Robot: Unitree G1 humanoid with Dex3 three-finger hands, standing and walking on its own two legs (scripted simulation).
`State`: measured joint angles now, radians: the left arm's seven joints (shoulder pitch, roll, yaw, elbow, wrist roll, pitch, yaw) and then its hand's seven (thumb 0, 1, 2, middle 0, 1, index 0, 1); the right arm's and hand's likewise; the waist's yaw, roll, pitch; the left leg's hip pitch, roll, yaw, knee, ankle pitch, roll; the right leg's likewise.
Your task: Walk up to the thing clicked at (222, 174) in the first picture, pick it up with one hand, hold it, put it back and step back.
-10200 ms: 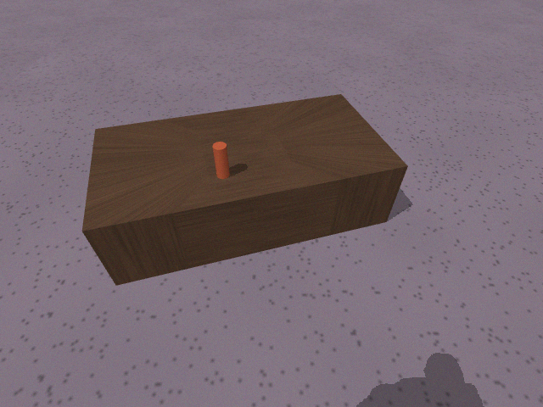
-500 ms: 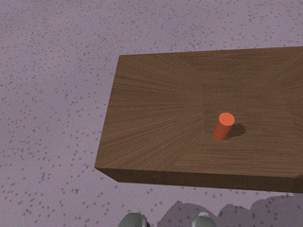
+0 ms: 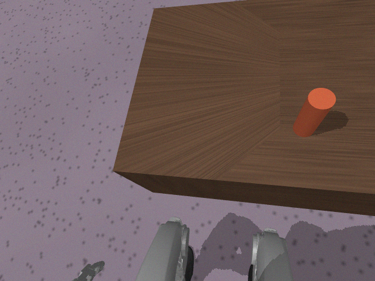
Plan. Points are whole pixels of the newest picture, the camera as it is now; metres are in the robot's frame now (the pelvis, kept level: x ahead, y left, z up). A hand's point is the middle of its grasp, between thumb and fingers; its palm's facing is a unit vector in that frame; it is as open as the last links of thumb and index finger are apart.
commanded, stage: approach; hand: right
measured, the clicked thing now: (311, 115) +0.54 -0.23 -0.13
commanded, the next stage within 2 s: close in in 0.12 s
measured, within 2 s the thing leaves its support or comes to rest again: neither
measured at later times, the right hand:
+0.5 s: hand (333, 123) +0.51 -0.27 -0.13, palm faces +0.20 +0.98 -0.02, open 17.0 cm
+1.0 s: hand (314, 117) +0.53 -0.23 -0.13, palm faces +0.22 +0.97 -0.02, open 16.9 cm
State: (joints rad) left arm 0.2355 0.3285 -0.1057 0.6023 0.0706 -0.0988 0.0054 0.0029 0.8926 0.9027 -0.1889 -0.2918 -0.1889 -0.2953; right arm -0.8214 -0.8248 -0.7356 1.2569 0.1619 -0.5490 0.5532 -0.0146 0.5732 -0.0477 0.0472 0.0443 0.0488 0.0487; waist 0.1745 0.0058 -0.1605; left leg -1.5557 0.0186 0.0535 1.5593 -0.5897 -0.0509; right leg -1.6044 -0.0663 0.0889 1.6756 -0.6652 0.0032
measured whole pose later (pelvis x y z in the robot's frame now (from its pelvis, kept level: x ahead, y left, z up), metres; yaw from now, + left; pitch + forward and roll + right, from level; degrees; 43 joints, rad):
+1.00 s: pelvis -0.04 +0.02 -0.16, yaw +0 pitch +37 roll +5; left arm 0.22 0.31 -0.06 0.60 0.08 0.07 -0.04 0.00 0.90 0.89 -0.20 -0.30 -0.21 -0.30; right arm -1.05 -0.62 -0.56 1.06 0.00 -0.37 0.15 -0.01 0.38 -0.04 0.07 0.03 0.05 0.03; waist 0.21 -0.02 -0.11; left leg -2.09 0.03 0.03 2.08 -0.64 -0.04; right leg -2.11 -0.03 0.12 2.16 -0.70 0.03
